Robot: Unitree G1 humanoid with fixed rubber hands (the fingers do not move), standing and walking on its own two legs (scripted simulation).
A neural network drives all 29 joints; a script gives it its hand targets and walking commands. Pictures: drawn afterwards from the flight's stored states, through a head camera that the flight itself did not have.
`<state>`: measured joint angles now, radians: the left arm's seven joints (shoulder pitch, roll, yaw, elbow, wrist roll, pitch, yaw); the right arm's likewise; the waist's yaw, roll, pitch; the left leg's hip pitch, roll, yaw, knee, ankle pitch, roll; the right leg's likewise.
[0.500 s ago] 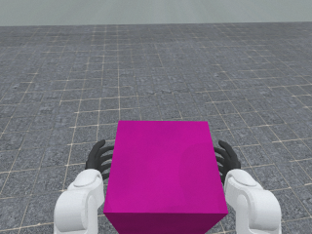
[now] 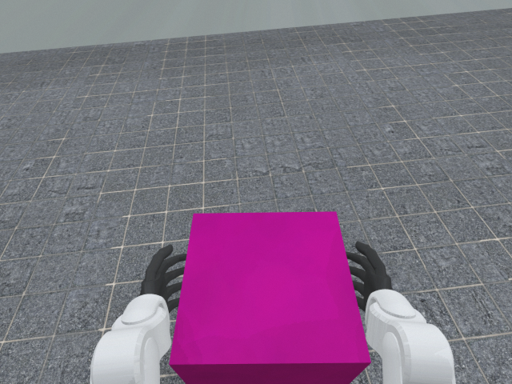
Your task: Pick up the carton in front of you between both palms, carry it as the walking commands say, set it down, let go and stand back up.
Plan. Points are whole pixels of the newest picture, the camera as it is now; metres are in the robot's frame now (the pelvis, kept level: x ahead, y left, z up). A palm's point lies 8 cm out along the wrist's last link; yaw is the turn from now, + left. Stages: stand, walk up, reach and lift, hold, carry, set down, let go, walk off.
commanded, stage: carry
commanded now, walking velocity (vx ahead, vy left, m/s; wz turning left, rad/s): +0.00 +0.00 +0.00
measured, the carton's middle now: (265, 312) +0.25 +0.00 +0.00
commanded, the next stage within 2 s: hold in 1.82 s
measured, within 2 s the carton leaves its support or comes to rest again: neither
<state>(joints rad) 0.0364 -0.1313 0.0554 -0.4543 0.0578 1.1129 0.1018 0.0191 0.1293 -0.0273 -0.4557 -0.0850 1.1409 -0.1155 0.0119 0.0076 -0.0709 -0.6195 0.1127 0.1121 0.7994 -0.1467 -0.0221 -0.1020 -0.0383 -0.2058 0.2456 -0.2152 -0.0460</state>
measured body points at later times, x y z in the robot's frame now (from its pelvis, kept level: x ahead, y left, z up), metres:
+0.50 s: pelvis +0.21 +0.02 -0.01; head +0.19 +0.03 +0.44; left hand +0.48 +0.16 +0.08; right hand +0.47 -0.14 +0.08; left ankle +0.24 +0.11 -0.75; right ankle +0.16 -0.10 -0.75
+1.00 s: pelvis +0.24 +0.00 -0.02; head +0.21 +0.00 +0.43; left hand +0.51 +0.15 +0.06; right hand +0.50 -0.16 +0.05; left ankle +0.24 +0.11 -0.75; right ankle +0.16 -0.10 -0.75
